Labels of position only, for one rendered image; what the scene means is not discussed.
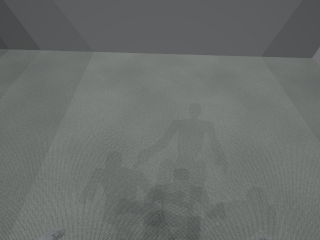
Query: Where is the robot left hand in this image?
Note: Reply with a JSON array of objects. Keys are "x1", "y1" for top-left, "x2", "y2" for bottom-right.
[{"x1": 39, "y1": 228, "x2": 66, "y2": 240}]

